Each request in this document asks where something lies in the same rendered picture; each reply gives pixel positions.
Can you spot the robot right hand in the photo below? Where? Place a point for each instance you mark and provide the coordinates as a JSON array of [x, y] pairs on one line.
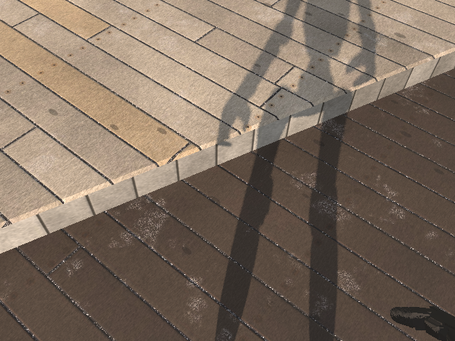
[[436, 322]]

